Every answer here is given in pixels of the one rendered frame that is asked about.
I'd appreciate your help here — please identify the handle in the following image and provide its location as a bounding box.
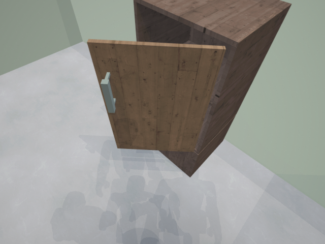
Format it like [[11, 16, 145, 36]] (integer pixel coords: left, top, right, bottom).
[[101, 72, 116, 113]]

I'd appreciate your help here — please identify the cupboard door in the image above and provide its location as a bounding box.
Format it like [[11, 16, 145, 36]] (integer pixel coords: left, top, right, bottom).
[[87, 39, 226, 152]]

